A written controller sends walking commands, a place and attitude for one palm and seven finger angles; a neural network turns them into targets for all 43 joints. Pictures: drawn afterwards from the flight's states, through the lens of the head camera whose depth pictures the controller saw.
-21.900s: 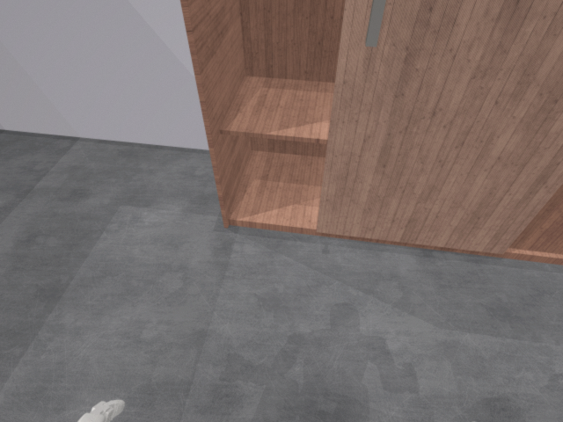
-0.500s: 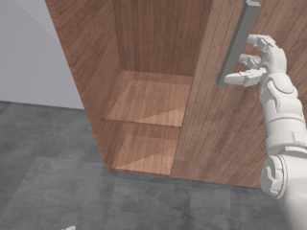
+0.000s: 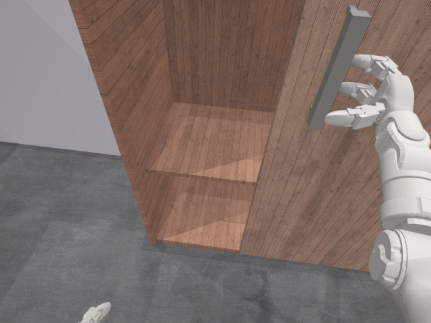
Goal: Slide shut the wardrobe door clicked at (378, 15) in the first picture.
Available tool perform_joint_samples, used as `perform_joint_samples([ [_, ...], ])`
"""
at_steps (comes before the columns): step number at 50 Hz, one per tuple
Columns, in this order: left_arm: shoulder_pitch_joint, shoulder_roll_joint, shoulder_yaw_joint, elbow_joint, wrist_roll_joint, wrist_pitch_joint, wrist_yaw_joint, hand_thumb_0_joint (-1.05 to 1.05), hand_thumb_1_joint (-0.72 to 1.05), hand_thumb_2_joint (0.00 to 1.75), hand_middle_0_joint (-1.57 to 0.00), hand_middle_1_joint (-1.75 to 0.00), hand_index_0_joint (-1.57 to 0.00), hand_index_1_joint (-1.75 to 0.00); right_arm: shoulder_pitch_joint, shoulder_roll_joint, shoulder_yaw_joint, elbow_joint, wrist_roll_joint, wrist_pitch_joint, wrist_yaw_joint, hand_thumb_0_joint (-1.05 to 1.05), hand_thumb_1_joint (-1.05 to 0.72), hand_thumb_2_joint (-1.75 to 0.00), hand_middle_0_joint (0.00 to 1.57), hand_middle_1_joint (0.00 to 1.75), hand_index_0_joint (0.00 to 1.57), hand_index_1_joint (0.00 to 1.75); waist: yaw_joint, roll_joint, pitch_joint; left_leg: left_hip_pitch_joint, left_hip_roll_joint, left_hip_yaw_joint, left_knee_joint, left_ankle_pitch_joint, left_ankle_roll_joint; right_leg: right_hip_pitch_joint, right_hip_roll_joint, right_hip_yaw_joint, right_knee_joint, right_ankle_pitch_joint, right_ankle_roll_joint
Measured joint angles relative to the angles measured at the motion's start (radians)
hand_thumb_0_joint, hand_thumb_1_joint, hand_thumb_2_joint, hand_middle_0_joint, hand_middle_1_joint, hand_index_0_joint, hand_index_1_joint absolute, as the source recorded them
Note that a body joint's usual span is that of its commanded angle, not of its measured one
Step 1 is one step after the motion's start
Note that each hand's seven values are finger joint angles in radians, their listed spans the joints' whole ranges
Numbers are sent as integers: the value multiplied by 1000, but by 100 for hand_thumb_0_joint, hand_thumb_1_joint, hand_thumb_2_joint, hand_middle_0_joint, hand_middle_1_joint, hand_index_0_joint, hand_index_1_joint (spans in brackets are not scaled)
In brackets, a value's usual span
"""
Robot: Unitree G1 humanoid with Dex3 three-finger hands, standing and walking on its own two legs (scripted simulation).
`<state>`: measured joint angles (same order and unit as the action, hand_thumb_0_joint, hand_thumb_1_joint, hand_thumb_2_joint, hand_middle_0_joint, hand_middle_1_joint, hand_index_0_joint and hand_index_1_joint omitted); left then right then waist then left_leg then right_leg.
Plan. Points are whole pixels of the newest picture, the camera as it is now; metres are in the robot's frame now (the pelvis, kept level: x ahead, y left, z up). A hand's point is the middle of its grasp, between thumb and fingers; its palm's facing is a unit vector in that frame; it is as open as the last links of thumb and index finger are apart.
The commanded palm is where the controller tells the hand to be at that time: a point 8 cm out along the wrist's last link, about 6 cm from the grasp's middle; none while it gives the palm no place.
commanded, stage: move the hooked fingers beside the handle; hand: right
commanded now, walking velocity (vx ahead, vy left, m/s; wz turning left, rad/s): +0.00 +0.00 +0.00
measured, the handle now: (330, 73) +0.53 -0.15 +0.23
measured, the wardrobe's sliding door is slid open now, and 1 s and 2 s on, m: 0.41 0.41 0.41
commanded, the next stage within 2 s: feel for the door with the fingertips in 1.70 s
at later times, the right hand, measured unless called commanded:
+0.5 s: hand (364, 99) +0.46 -0.19 +0.23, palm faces +0.06 +1.00 +0.01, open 13.9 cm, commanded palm +0.44 -0.24 +0.22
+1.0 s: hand (373, 98) +0.47 -0.21 +0.22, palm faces +0.04 +1.00 +0.00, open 14.0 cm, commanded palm +0.44 -0.26 +0.22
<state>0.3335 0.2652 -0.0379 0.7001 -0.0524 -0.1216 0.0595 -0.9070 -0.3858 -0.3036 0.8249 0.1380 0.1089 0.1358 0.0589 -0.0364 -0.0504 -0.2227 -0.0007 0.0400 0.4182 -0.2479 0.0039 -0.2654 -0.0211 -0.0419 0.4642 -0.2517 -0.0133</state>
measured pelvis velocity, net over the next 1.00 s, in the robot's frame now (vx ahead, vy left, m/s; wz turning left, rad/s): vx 0.00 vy -0.01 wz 0.00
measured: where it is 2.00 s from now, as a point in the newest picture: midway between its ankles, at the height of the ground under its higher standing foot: outside the picture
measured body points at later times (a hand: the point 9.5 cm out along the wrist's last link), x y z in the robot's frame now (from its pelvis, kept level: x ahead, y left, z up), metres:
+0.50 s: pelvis +0.00 +0.00 +0.00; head +0.01 +0.01 +0.45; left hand +0.08 +0.27 -0.11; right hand +0.45 -0.25 +0.23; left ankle -0.02 +0.12 -0.74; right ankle -0.01 -0.11 -0.74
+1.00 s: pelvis +0.00 -0.01 +0.00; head +0.02 +0.00 +0.45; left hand +0.07 +0.26 -0.11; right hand +0.46 -0.27 +0.23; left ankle -0.02 +0.12 -0.74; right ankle -0.01 -0.11 -0.74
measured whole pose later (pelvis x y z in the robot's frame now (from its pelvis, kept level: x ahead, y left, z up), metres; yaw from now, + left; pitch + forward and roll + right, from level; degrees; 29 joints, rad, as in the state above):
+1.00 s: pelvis +0.00 -0.01 +0.00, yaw +0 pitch +5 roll +1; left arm 0.37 0.28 -0.04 0.69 -0.05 -0.12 0.07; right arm -0.92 -0.50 -0.35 0.89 0.14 0.09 0.25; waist 0.08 -0.03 -0.05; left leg -0.24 0.00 0.04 0.40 -0.24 0.00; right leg -0.30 -0.02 -0.04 0.47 -0.26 -0.02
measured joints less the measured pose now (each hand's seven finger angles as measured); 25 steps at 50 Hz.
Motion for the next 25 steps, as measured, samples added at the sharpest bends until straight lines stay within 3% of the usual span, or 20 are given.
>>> perform_joint_samples([
  [10, -5, 9, 0, -6, -6, 21, 7, 1, 90, 90, -20, -30, -20, -30, 7, -28, 2, 6, 4, 37, 26, -1, 50, -30, 30, 120, 30, 120, -3, -1, -1, 7, -3, 9, -4, 0, 4, 2, -2, 10, 1, 1, 4],
  [25, 0, 15, -3, -8, -7, 20, 11, 1, 90, 90, -20, -30, -20, -30, -27, -74, -16, 79, -2, 19, 63, -1, 50, -30, 30, 120, 30, 120, 8, 0, 0, -4, -6, 12, -3, 4, 7, -12, -5, 13, 5, 5, 6],
])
